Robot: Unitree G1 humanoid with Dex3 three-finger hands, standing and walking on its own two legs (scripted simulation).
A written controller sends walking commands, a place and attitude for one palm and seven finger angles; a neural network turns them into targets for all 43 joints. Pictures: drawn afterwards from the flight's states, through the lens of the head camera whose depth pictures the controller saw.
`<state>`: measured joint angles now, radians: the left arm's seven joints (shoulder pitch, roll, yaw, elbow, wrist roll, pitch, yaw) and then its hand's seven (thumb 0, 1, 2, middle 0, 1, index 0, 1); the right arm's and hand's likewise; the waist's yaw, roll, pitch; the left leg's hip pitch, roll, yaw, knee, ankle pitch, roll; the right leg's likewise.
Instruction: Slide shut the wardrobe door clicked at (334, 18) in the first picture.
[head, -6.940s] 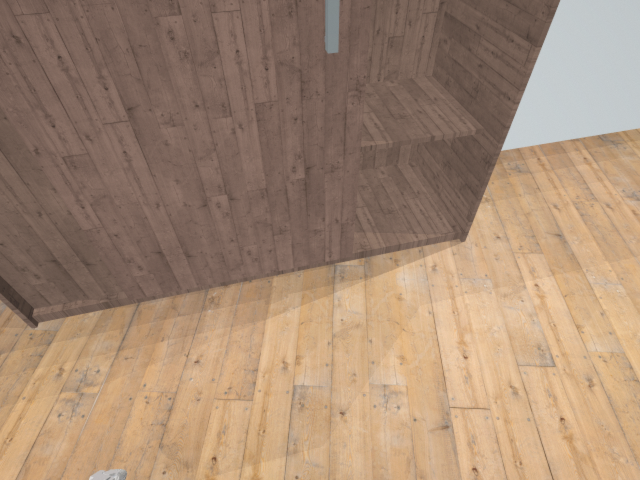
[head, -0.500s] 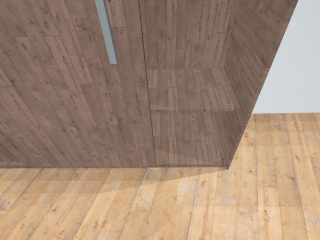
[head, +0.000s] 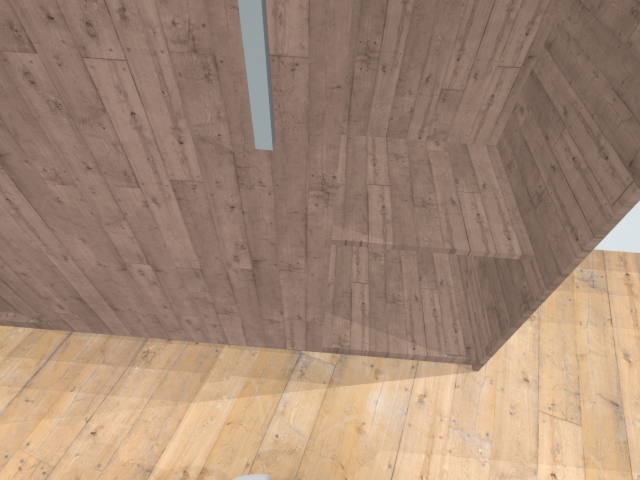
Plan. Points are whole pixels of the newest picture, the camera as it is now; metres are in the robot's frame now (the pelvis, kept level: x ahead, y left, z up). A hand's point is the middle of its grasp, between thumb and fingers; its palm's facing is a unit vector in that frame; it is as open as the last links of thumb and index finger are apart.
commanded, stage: come to a stop and stand still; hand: left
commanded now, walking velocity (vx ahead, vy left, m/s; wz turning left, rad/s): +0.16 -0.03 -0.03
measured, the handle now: (258, 26) +0.55 +0.14 +0.28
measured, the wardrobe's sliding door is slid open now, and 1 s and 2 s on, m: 0.49 0.49 0.49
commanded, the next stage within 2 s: none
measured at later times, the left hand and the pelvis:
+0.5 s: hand out of the picture +0.13 +0.18 -0.15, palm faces +0.05 -0.97 -0.25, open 7.3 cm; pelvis +0.05 -0.01 +0.01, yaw +1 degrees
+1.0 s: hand out of the picture -0.01 +0.25 -0.16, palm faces +0.06 -0.97 -0.22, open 7.4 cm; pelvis -0.02 +0.06 +0.00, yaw +0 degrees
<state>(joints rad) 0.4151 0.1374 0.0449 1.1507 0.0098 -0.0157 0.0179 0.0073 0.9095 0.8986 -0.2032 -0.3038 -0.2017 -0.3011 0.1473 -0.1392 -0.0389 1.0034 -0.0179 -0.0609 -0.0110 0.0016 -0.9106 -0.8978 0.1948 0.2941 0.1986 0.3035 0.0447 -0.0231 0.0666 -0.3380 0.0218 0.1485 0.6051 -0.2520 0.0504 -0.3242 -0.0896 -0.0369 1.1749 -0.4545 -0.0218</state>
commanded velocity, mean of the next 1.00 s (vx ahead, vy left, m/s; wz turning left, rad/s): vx -0.10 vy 0.00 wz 0.00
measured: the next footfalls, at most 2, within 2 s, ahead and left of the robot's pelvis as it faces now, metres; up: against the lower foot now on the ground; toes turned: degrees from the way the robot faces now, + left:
right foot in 0.26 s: +0.16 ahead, -0.12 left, +0.00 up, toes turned -5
left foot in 0.62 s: +0.06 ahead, +0.14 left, +0.00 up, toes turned +3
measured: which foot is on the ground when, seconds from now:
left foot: down 0.00-0.30, up 0.32-0.60, down 0.62-1.00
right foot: up 0.00-0.24, down 0.26-0.68, up 0.70-0.78, down 0.80-1.00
